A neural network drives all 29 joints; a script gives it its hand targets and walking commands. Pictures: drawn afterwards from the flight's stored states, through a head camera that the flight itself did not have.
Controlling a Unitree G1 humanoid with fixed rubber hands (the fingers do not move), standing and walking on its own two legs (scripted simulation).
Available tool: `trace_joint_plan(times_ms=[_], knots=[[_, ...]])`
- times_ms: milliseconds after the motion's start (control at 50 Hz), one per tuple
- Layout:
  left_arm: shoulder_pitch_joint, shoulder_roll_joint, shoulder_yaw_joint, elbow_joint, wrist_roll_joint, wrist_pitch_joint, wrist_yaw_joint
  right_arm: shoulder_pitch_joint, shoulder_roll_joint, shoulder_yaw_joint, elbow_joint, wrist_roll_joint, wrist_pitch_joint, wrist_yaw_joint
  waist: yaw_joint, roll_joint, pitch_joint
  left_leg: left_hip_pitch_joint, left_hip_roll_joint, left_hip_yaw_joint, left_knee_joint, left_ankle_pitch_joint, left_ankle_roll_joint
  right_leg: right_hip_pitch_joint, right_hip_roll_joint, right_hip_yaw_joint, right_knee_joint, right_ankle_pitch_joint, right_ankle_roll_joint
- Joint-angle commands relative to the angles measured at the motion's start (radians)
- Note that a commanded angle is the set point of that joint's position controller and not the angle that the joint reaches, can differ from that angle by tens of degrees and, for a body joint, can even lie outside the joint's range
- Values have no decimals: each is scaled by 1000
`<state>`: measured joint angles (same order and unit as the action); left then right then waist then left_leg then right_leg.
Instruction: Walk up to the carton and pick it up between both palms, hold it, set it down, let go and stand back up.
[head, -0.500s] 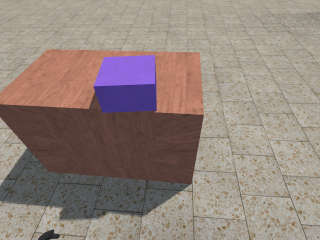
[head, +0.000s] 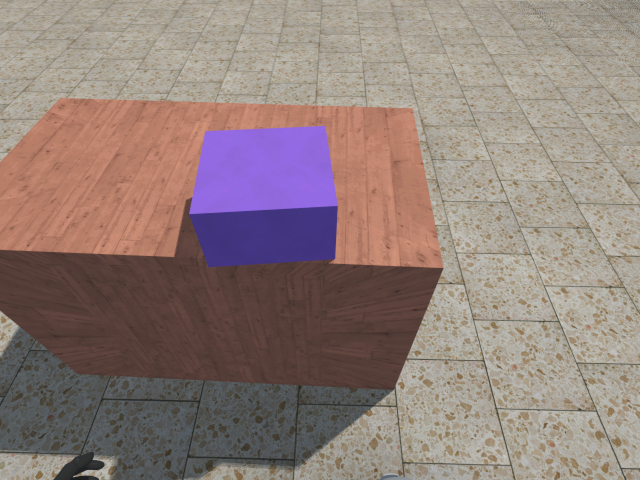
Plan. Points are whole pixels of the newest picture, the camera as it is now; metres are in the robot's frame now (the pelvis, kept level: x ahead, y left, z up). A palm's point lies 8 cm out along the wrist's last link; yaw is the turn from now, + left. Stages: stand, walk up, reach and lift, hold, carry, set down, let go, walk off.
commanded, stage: walk up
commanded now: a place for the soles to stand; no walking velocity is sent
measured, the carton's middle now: (269, 194) +0.62 +0.12 -0.04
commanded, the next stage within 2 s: none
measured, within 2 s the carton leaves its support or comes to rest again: neither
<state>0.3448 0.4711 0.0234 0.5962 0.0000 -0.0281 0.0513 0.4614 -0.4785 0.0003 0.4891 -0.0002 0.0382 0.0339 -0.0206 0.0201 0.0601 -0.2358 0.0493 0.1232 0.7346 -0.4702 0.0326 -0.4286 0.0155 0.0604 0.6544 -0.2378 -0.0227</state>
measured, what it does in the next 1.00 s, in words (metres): steps to the left: left foot, then right foot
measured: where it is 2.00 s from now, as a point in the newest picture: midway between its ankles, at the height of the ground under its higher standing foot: outside the picture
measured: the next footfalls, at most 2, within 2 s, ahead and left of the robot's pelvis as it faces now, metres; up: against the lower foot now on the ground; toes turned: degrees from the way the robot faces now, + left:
left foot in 0.28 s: +0.15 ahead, +0.21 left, +0.00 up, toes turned +5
right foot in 0.58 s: +0.12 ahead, -0.05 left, +0.00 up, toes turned +2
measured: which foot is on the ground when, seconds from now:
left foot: down 0.00-0.02, up 0.04-0.26, down 0.28-1.00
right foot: down 0.00-0.28, up 0.30-0.56, down 0.58-1.00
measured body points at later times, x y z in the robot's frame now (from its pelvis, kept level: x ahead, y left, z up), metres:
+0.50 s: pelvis +0.07 +0.11 +0.00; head +0.10 +0.13 +0.45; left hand +0.19 +0.45 -0.08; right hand +0.18 -0.20 -0.06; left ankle +0.11 +0.21 -0.71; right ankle +0.06 -0.06 -0.68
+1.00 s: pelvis +0.05 +0.10 +0.00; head +0.05 +0.09 +0.45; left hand +0.20 +0.40 -0.06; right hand +0.16 -0.22 -0.07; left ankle +0.11 +0.21 -0.71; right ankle +0.08 -0.05 -0.71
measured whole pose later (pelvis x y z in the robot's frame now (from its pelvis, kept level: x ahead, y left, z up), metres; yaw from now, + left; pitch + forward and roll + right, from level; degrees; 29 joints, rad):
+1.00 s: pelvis +0.05 +0.10 +0.00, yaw -4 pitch -3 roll +0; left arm 0.30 0.44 0.02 0.60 0.00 0.01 0.00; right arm 0.32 -0.46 0.00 0.50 0.00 0.01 0.02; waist -0.02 0.03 0.07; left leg -0.35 0.08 0.13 0.70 -0.31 0.03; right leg -0.33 0.02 0.10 0.68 -0.30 0.04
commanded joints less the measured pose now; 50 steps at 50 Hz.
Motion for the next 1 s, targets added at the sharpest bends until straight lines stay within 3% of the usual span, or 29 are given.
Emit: trace_joint_plan(times_ms=[0, 20, 40, 80, 100, 140, 160, 180, 200, 240, 260, 280, 300, 320, 360, 380, 440, 460, 480, 500, 520, 580, 660, 720, 760, 800, 880, 960, 980], knots=[[249, 330, 139, -36, 31, 11, 59, -74, -140, -98, -138, -43, 10, 4, 115, -116, -121, -436, -33, -132, 422, -257, -11, 430, -398, 729, -252, -250, -254], [156, 331, 140, -64, 22, 17, 65, -137, -228, -122, -161, -52, 38, -4, 103, -109, 57, -503, 34, -259, 507, -261, -24, 249, -484, 846, -350, -507, -353], [123, 332, 146, -93, 27, 3, 70, -160, -244, -137, -165, -51, 40, 3, 89, -98, 150, -530, 78, -267, 526, -175, -33, 218, -441, 723, -349, -522, -327], [116, 306, 132, -87, 35, -13, 66, -141, -209, -134, -156, -56, 25, 12, 50, -45, 144, -578, 76, -264, 450, -131, -29, 290, -362, 600, -270, -259, -283], [125, 323, 131, -70, 40, -9, 65, -142, -215, -146, -129, -60, 25, 18, 68, -106, 89, -472, 74, -220, 424, -119, -29, 249, -323, 496, -263, -315, -249], [106, 271, 114, -80, 42, -16, 62, -156, -191, -138, -117, -61, 16, 14, 60, -97, 38, -416, 69, -226, 325, -91, -32, 226, -276, 404, -124, 123, -219], [101, 271, 108, -82, 46, -13, 60, -169, -165, -133, -110, -55, 17, 16, 69, -158, 66, -366, 76, -177, 310, -35, -33, 141, -274, 356, -153, 168, -208], [29, 292, 102, -104, 27, -9, 45, -108, -161, -124, -74, -31, 12, 10, 40, -265, 48, -242, 40, -118, 238, -14, -32, 79, -235, 240, -125, 260, -189], [-59, 278, 106, -128, 30, 8, 47, -70, -152, -115, -51, -24, 11, 2, -12, -245, 25, -74, 38, -110, 97, 23, -15, -16, -241, 219, -62, 228, -165], [-83, 205, 72, -113, -9, 21, 22, 14, -177, -129, 22, -16, -11, -4, -54, -111, 38, 142, 30, -141, -249, 274, -31, -141, -125, 64, 160, -11, -32], [-10, 122, 45, -115, -15, 21, 19, -9, -264, -146, 1, -38, -20, -7, -43, 147, -27, 165, 164, -367, -304, 132, 22, -188, -30, 60, 328, -215, -6], [-3, 124, 37, -115, -35, 27, 25, -59, -319, -151, -25, -19, -29, -15, -40, 212, -71, 45, 360, -604, -392, 148, 82, -159, 13, 19, 413, -421, 35], [-66, 193, 63, -129, -42, 35, 35, -97, -260, -125, -26, -15, -37, -17, -55, 125, -16, -32, 363, -575, -371, 163, 185, -120, -19, 72, 486, -421, 36], [-102, 198, 56, -94, -42, 32, 36, -118, -244, -128, -22, -17, -33, -18, -52, 51, 21, -44, 301, -452, -340, 332, 149, -118, -31, 80, 504, -383, 25], [-25, 182, 40, -58, -27, 15, 19, -132, -239, -112, -14, -5, -46, -33, 1, 55, 6, 42, 264, -379, -220, 710, 121, -90, -30, 99, 442, -361, 3], [-27, 165, 45, -63, -24, 12, 10, -152, -230, -107, -19, -8, -38, -32, 11, 177, -27, 97, 221, -305, -199, 767, 101, -75, -34, 78, 337, -385, 19], [-51, 155, 39, -59, -8, 18, -1, -96, -178, -95, -37, -20, -37, -42, -44, 116, -139, 287, 270, -340, -158, 845, 138, -89, -31, 11, 182, -406, 47], [-47, 164, 38, -44, -8, 18, -2, -100, -179, -98, -34, -17, -33, -45, -37, 122, -147, 291, 266, -322, -148, 874, 114, -59, -42, 7, 150, -382, 53], [-25, 129, 36, -31, -7, 12, -8, -143, -187, -95, -34, -19, -25, -44, -6, 169, -174, 219, 212, -220, -114, 765, 134, 82, -35, -44, -25, -234, 45], [12, 129, 31, -15, -12, 13, -13, -150, -190, -97, -31, -6, -21, -41, 21, 201, -158, 137, 194, -194, -99, 710, 95, 166, -33, -37, -112, -76, 39], [-29, 163, 50, -4, 3, 16, -14, -174, -168, -87, -39, 4, -25, -40, 9, 113, -136, 48, 199, -175, -121, 643, 60, 216, -31, -35, -94, 55, 28], [-98, 219, 65, -38, -6, 26, -23, -184, -161, -80, -48, 11, -39, -36, -17, 105, -120, -44, 156, -136, -170, 262, 0, 184, -125, 173, -18, 199, -36], [-67, 203, 75, -6, -10, 31, -39, -225, -211, -103, -36, 12, -42, -31, 16, -36, -50, -71, 195, -176, -273, -7, 28, 137, -55, 100, -28, -38, -20], [-45, 162, 65, -20, -24, 25, -45, -236, -218, -104, -27, 1, -52, -27, 27, 57, -78, -51, 183, -174, -272, -72, 53, 131, -59, 117, -20, -17, -24], [-112, 201, 73, -39, -18, 22, -47, -228, -194, -96, -12, 17, -49, -20, 2, 30, -16, -132, 173, -198, -312, -198, 30, 110, -72, 133, -63, -119, -31], [-86, 163, 63, -30, -17, 20, -55, -225, -222, -112, -37, 8, -46, -19, 14, 87, -30, -73, 173, -206, -320, -214, 24, 41, -50, 138, -81, -223, -37], [-73, 154, 59, -18, -21, 14, -56, -232, -217, -104, -11, 9, -61, -19, 16, 74, -51, -63, 195, -204, -354, -167, 43, 110, -49, 80, -53, -34, -29], [-104, 184, 68, -45, -12, 3, -58, -250, -196, -119, -24, 6, -54, -15, 6, -59, -68, -6, 146, -163, -260, -123, 13, 18, -74, 177, -129, -151, -31], [-107, 195, 72, -49, -16, 5, -60, -237, -210, -114, -15, 9, -54, -16, -9, -9, -76, 14, 129, -152, -253, -132, 6, 12, -74, 203, -151, -208, -47]])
